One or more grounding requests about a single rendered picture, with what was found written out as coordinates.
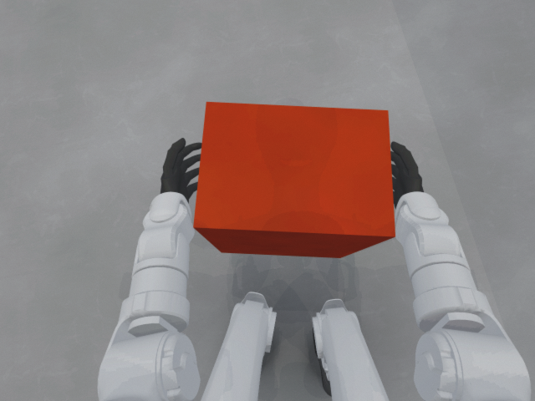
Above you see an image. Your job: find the right robot forearm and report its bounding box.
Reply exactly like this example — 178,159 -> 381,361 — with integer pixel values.
395,191 -> 531,400

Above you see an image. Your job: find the left robot upper arm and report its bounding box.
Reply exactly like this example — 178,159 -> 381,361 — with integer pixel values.
99,330 -> 201,401

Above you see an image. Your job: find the left robot shin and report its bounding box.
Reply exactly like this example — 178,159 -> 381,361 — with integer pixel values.
229,292 -> 269,324

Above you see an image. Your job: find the robot right hand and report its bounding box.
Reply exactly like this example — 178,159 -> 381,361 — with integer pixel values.
390,141 -> 424,209

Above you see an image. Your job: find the robot left hand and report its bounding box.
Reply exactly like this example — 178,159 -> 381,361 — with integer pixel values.
160,138 -> 202,204

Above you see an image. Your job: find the carton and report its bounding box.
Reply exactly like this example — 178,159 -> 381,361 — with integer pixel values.
193,102 -> 395,258

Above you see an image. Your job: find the left robot thigh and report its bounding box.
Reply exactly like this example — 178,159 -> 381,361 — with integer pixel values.
201,300 -> 277,401

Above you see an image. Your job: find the right robot upper arm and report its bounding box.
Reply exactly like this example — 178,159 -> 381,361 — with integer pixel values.
414,328 -> 530,401

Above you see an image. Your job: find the left robot forearm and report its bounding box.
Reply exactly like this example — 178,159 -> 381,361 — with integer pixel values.
98,192 -> 195,396

